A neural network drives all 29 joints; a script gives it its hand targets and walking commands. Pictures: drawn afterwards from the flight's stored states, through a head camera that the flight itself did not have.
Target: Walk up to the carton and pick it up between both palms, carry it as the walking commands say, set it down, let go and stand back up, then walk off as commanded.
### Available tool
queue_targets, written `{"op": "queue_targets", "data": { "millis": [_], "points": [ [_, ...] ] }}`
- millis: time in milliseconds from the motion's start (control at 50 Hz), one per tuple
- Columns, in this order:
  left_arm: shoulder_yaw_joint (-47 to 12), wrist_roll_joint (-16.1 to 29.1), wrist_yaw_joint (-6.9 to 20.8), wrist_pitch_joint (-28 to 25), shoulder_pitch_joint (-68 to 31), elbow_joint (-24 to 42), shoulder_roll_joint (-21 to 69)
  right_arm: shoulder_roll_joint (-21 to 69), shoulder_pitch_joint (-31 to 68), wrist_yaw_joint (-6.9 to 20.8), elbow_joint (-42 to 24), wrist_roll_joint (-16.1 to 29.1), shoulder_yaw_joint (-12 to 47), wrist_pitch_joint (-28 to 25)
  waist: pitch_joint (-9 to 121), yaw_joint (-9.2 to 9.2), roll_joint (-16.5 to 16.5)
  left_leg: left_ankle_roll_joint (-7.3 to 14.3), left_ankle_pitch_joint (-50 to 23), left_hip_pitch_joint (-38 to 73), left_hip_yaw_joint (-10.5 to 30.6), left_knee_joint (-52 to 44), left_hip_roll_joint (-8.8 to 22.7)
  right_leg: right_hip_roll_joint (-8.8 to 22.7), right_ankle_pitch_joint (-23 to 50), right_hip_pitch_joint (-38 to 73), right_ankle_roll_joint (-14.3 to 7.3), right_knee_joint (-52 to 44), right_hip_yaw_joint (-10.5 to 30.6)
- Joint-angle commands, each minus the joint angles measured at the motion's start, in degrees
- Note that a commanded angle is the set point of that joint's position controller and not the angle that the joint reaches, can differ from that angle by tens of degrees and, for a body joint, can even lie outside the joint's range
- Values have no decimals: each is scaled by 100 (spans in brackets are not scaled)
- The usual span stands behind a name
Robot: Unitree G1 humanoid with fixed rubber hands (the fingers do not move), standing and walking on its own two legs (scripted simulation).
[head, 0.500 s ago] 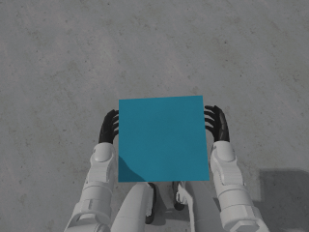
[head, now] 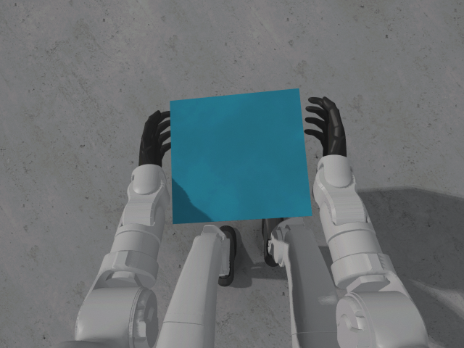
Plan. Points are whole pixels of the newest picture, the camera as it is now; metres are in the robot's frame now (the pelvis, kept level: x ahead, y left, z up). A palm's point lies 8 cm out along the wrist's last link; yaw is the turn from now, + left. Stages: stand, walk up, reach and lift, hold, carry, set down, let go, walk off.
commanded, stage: set down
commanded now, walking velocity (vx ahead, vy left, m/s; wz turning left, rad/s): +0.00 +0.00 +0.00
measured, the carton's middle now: (242, 168) +0.36 +0.02 -0.22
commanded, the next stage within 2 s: none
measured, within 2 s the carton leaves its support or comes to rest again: neither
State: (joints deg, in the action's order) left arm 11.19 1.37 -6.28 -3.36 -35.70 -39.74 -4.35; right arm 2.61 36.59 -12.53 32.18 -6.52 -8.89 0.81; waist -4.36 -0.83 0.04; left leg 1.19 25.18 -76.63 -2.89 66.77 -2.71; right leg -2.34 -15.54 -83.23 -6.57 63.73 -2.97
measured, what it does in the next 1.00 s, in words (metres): lowers itself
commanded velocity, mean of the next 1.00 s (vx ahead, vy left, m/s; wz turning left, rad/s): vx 0.00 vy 0.00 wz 0.00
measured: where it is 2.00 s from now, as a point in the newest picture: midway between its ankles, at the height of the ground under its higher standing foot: (248, 256)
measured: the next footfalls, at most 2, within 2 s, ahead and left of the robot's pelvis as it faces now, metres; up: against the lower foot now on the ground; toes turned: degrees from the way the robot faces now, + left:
none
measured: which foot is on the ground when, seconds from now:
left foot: down 0.00-1.00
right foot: down 0.00-1.00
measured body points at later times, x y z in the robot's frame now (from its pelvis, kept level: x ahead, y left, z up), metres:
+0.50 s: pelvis -0.03 +0.01 -0.07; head +0.30 -0.03 +0.23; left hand +0.43 +0.18 -0.23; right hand +0.44 -0.13 -0.23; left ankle +0.04 +0.12 -0.62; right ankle +0.11 -0.05 -0.62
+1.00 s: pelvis -0.06 +0.01 -0.15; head +0.30 -0.01 +0.11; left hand +0.48 +0.18 -0.30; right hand +0.49 -0.12 -0.31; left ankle +0.04 +0.12 -0.62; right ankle +0.11 -0.05 -0.62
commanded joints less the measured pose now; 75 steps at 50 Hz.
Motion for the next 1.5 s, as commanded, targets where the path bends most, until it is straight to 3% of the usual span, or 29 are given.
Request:
{"op": "queue_targets", "data": {
  "millis": [0, 120, 140, 200, 280, 340, 360, 460, 480, 500, 540, 560, 600, 620, 640, 680, 840, 940, 980, 1000, 1020, 1160, 1200, 1260, 1300, 1340, 1380, 1420, 1480],
  "points": [
    [-751, 507, 71, -114, -2933, 1166, 401, 1149, 2473, -82, -150, 725, 1942, -16, 6160, -792, 937, 47, -896, -686, 424, 212, -389, 18, 1908, 6211, 731, 228, 2031],
    [-608, 577, 39, -47, -2648, 980, 347, 900, 2513, -128, -276, 683, 1688, 80, 6532, -749, 896, 37, -876, -616, 507, 468, -306, -17, 1831, 6111, 696, 600, 1948],
    [-823, 454, 95, 32, -2710, 859, 808, 1609, 2827, -47, -253, 1039, 2288, 139, 6240, -1247, 572, 31, -953, -980, 378, 579, -328, 37, 2117, 5931, 703, 543, 2239],
    [-202, 549, 99, 122, -3306, 1222, -64, 805, 3238, -160, -309, 753, 1618, 341, 6558, -924, 901, 30, -417, -1229, 331, 896, -281, 46, 479, 6021, 758, 551, 2293],
    [-525, 749, 94, 48, -3754, 1519, 342, 1088, 3192, -88, -345, 834, 1769, 317, 6696, -780, 829, 36, -938, -1018, 470, 797, -362, 2, 1879, 5880, 729, 924, 2104],
    [-437, 561, 45, 198, -3781, 1128, 239, 1021, 3860, -62, -291, 1019, 1842, 387, 6770, -1152, 607, 34, -538, -1028, 429, 1023, -340, 19, 640, 5409, 742, 1029, 2063],
    [-218, 559, -44, 236, -3742, 840, 48, 435, 3279, -119, 646, 530, 1182, 395, 6280, -744, 744, -3, -559, -1284, 548, 986, -315, -19, 890, 4936, 669, 1219, 1858],
    [-324, 489, -53, 343, -3999, 919, 270, 795, 4141, -27, 327, 917, 1617, 446, 6749, -989, 485, -11, -538, -1530, 427, 1238, -389, -102, 1037, 5077, 621, 1514, 1949],
    [-872, 992, -103, 326, -4908, 1439, 612, 696, 4440, 5, 182, 901, 1701, 424, 7151, -521, 611, 17, -540, -959, 439, 1303, -453, -155, 766, 4636, 664, 1685, 1479],
    [-810, 750, -144, 275, -4982, 1805, 374, 1099, 4567, 50, 173, 1251, 1946, 511, 7649, -1020, 246, 13, -640, -930, 357, 1404, -419, -183, 655, 4811, 595, 1753, 1681],
    [-862, 902, -167, 456, -4839, 1495, 359, 661, 4624, -37, 24, 1213, 1851, 558, 7994, -731, 517, 46, -591, -543, 445, 1549, -421, -208, 566, 4846, 665, 1882, 1469],
    [-635, 794, -137, 585, -4731, 1125, 235, 694, 4903, -5, 70, 1284, 1925, 680, 7979, -1006, 594, 8, -384, -910, 346, 1650, -438, -142, 341, 4971, 736, 1878, 1670],
    [-1488, 1192, -212, 565, -5286, 2611, 580, 843, 5064, -42, -1227, 1676, 2245, 603, 10340, -698, 497, 41, -1295, -127, 392, 1852, -533, -286, 1821, 6199, 578, 2424, 1425],
    [-1278, 1182, -189, 741, -5303, 2412, 478, 712, 5448, -74, -1151, 1768, 2426, 722, 10278, -1011, 579, -31, -1263, -320, 286, 1986, -545, -256, 1797, 6408, 599, 2402, 1664],
    [-1609, 1401, -184, 912, -5706, 2373, 410, 508, 5413, -144, -523, 1599, 2201, 911, 10301, -414, 485, -42, -893, -124, 459, 2019, -432, -229, 1281, 6225, 508, 2526, 1507],
    [-1801, 1621, -180, 981, -5329, 3565, 471, 343, 5752, -199, -2674, 2073, 2687, 909, 12125, -798, 673, -62, -2151, -255, 204, 2337, -575, -234, 3097, 8005, 497, 2710, 1858],
    [-1292, 1214, 90, 1417, -6547, 1199, 727, 732, 6787, 65, -188, 1639, 2112, 1338, 8353, -890, 386, 9, 186, -1440, 400, 2370, -356, -199, -216, 4812, 575, 2852, 1638],
    [-976, 690, 548, 1251, -7957, 491, 2212, 2218, 6813, 660, 1666, 731, 1296, 1346, 7620, -130, 312, -65, 432, -2005, 531, 2803, -457, -338, -587, 3655, 357, 3274, 1534],
    [-938, 447, 723, 1228, -8279, 760, 2456, 3029, 7520, 895, 931, 1003, 1571, 1279, 8382, -612, 389, -56, 134, -1771, 360, 3045, -473, -379, -324, 3766, 411, 3451, 1512],
    [-1088, 585, 889, 1267, -8804, 527, 2866, 2894, 7220, 867, 1367, 554, 1182, 1295, 8206, 100, 385, -122, 338, -2549, 313, 3236, -616, -464, -77, 4161, 328, 3439, 1600],
    [-1192, 637, 880, 1243, -8766, 1009, 3164, 2999, 7600, 975, 1036, 723, 1507, 1246, 9210, -360, 349, -164, -289, -1712, 332, 3276, -526, -422, 324, 4313, 324, 3727, 1387],
    [-1462, 949, 1180, 1598, -9268, 1212, 3334, 3016, 7980, 1216, 546, 668, 1641, 1555, 9356, 51, 735, -153, -81, -2449, 310, 3599, -526, -282, 283, 4453, 374, 4155, 1264],
    [-1579, 1005, 1193, 1671, -9170, 1322, 3626, 3284, 8048, 1291, 172, 972, 1841, 1547, 9748, -294, 248, -104, -199, -2170, 164, 3751, -484, -275, 384, 4531, 304, 4212, 1423],
    [-1784, 1235, 1122, 1726, -9908, 2143, 3638, 3106, 8780, 1269, -503, 1171, 1994, 1593, 10401, -67, 113, -93, -445, -2044, 256, 3812, -570, -222, 921, 4718, 300, 4468, 1301],
    [-1969, 1277, 1172, 1848, -9572, 1403, 3872, 3279, 8085, 1362, 418, 992, 1861, 1691, 9394, 214, 163, -84, -161, -2260, 298, 3699, -587, -260, 1019, 3943, 309, 4519, 1027],
    [-1721, 939, 1286, 1856, -9029, 856, 3995, 3376, 8229, 1476, 614, 968, 1808, 1632, 9033, -141, 78, -75, -163, -2549, 204, 3910, -559, -243, 955, 3592, 296, 4683, 1092],
    [-1769, 872, 1383, 1842, -9102, 299, 3990, 3125, 7856, 1618, 1681, 745, 1336, 1662, 7869, 312, 1, -104, 449, -2936, 227, 4048, -479, -214, 148, 2950, 306, 4641, 1084],
    [-1459, 610, 1515, 1735, -9088, 438, 3890, 3658, 7436, 1758, 2053, 476, 1143, 1727, 7347, 40, 287, -109, 452, -3227, 164, 4046, -508, -251, 14, 2732, 274, 4583, 1094],
    [-1617, 848, 1587, 1655, -9089, 759, 4376, 3605, 7836, 1883, 1140, 650, 1385, 1531, 8055, 166, 160, -134, -24, -3157, 73, 4204, -586, -232, 1085, 3053, 243, 4898, 941]
  ]
}}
